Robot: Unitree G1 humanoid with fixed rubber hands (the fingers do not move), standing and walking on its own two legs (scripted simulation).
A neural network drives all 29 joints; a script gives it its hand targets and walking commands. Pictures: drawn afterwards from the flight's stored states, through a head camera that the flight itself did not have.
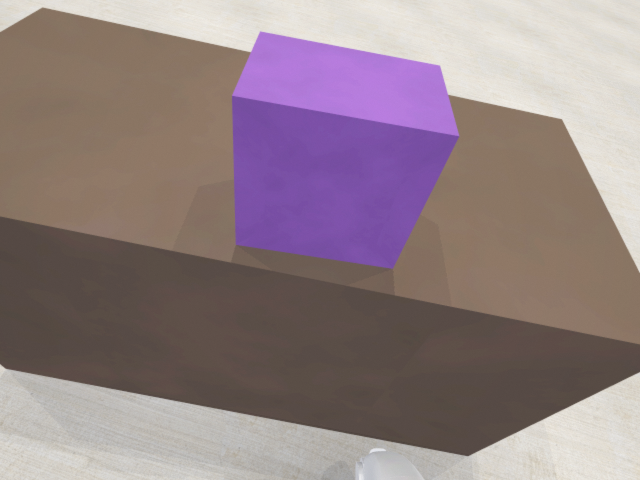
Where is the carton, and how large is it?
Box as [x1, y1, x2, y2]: [232, 31, 458, 268]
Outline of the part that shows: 260,31 232,94 236,244 392,268 458,137 457,129 439,65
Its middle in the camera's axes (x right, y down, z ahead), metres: +0.02 -0.11 +0.58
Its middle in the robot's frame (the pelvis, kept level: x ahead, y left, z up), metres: +0.54 -0.03 +0.10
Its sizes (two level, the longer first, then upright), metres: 0.255 0.171 0.258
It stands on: a pedestal, 0.77 m high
